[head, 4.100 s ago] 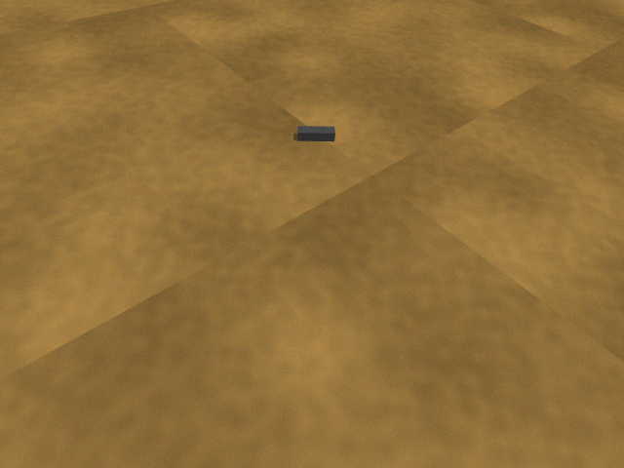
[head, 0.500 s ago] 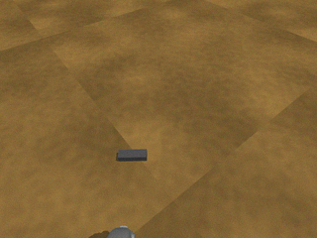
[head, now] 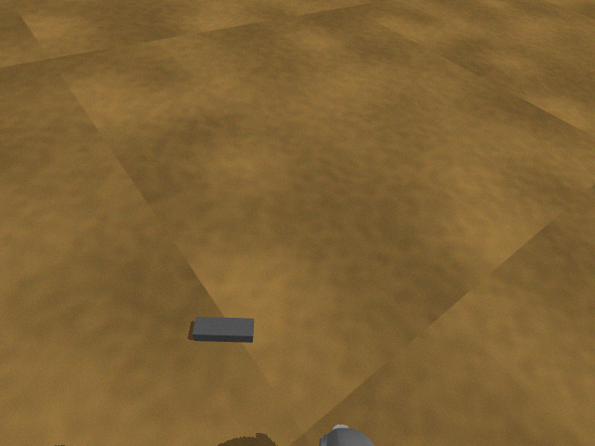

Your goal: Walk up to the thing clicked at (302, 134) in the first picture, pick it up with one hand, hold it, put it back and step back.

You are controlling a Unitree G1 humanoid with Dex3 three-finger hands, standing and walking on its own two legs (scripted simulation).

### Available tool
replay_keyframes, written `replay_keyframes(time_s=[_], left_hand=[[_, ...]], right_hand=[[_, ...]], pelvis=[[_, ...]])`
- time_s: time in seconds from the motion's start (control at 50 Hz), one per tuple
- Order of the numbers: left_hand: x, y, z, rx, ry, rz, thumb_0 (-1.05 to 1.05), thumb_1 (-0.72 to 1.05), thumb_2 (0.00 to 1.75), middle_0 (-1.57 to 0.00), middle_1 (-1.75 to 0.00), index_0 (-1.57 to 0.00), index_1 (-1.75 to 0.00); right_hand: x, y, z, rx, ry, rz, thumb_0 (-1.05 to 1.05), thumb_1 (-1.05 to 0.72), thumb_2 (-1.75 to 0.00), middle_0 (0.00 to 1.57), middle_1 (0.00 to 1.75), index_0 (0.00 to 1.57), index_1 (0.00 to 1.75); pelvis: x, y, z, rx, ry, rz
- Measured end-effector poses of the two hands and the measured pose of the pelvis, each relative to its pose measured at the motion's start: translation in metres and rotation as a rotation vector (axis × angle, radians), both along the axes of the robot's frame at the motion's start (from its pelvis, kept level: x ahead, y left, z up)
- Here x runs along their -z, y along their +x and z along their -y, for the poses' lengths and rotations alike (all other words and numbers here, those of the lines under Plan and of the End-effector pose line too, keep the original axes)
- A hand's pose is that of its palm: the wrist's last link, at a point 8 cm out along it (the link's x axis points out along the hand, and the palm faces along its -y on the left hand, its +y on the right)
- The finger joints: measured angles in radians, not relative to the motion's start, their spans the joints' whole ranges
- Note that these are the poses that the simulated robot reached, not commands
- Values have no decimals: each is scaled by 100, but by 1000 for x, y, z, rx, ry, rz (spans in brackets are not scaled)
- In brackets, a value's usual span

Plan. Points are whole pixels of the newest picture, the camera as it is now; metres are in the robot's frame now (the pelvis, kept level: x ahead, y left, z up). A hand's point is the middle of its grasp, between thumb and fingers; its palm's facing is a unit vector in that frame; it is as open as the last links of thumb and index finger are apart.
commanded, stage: walk up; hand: left
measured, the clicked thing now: (224, 329) +0.62 +0.16 -0.75
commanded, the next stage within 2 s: stand in 1.98 s
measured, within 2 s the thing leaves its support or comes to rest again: neither
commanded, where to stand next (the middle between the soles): +0.24 -0.01 m, yaw +0 degrees
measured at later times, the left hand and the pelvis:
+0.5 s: hand (113, 442) +0.17 +0.23 -0.13, palm faces -0.02 -0.90 -0.44, open 7.4 cm; pelvis +0.11 -0.04 -0.01, yaw +0 degrees
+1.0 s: hand out of the picture +0.15 +0.25 -0.16, palm faces +0.02 -0.93 -0.37, open 7.4 cm; pelvis +0.12 -0.02 -0.01, yaw +2 degrees
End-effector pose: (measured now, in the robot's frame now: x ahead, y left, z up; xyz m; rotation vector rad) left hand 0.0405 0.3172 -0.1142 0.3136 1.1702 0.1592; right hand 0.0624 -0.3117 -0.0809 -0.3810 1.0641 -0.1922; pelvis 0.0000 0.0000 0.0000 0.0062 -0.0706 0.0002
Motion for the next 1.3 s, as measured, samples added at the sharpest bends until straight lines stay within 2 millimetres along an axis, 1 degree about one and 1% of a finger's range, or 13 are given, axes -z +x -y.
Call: replay_keyframes(time_s=[0.1, 0.2, 0.26, 0.38, 0.48, 0.58, 0.64, 0.72, 0.78, 0.92, 1.04, 1.16, 1.3], left_hand=[[-11, 40, 12, 25, 39, -14, 0, 90, 90, -21, -30, -20, -30], [-17, 83, 30, 25, 110, 37, 0, 90, 90, -21, -30, -20, -30], [-26, 96, 41, 12, 129, 63, 0, 90, 90, -21, -30, -20, -30], [-37, 109, 52, 2, 136, 49, 0, 90, 90, -21, -30, -21, -30], [-26, 119, 47, -2, 129, 30, 0, 90, 90, -21, -30, -21, -30], [2, 138, 33, -15, 89, 46, 0, 90, 90, -21, -30, -21, -30], [16, 148, 28, -34, 57, 49, 0, 90, 90, -21, -30, -21, -30], [25, 149, 26, -34, 29, 26, 0, 90, 90, -21, -30, -21, -30], [27, 140, 25, -44, 26, 2, 0, 90, 90, -21, -30, -21, -30], [17, 113, 24, -83, 34, -65, 0, 90, 90, -21, -30, -21, -30], [6, 104, 24, -104, 50, -96, 0, 90, 90, -21, -30, -21, -30], [-2, 116, 26, -100, 55, -94, 0, 90, 90, -21, -30, -20, -30], [-5, 149, 32, -73, 41, -54, 0, 90, 90, -21, -30, -20, -30]], right_hand=[[17, 11, 23, 35, 27, -42, 1, -90, -89, 21, 30, 21, 30], [50, 35, 51, 55, 54, -99, 1, -90, -89, 21, 30, 21, 30], [57, 55, 53, 46, 69, -132, 1, -90, -89, 21, 30, 20, 30], [53, 96, 49, 24, 95, -121, 1, -90, -89, 20, 30, 20, 30], [53, 115, 42, 28, 78, -132, 0, -90, -89, 20, 30, 20, 30], [53, 125, 31, 24, 32, -141, 0, -90, -89, 21, 30, 20, 30], [46, 128, 21, 17, 8, -136, 0, -90, -89, 21, 30, 20, 30], [37, 139, 13, 9, -3, -110, 1, -90, -89, 21, 30, 20, 30], [35, 150, 10, 2, -1, -84, 1, -90, -89, 21, 30, 21, 30], [34, 174, -7, -28, 52, -52, 1, -90, -89, 21, 30, 20, 30], [36, 187, -13, -44, 92, -52, 1, -90, -89, 21, 30, 21, 30], [37, 186, -8, -22, 97, -83, 0, -90, -89, 21, 30, 21, 30], [34, 175, 1, 23, 81, -122, 1, -90, -89, 21, 30, 20, 30]], pelvis=[[3, 32, 15, 12, 22, -11], [19, 68, 39, 10, 5, -10], [16, 81, 47, 10, 19, -9], [4, 100, 50, 11, 18, -13], [7, 110, 45, 1, -2, -15], [21, 115, 30, -25, -10, -20], [23, 114, 22, -21, 6, -16], [21, 113, 18, -24, -17, -27], [20, 112, 16, -26, -35, -23], [11, 118, 16, -28, -32, -19], [4, 124, 19, -30, -24, -23], [-1, 129, 20, -31, -17, -28], [-5, 136, 20, -25, -12, -29]])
